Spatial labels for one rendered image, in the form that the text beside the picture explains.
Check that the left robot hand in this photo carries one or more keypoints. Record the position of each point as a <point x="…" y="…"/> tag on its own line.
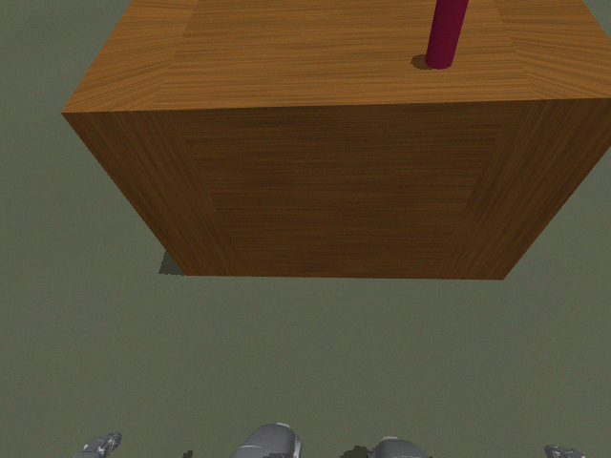
<point x="100" y="447"/>

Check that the can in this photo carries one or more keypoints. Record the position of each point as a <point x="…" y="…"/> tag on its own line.
<point x="446" y="26"/>

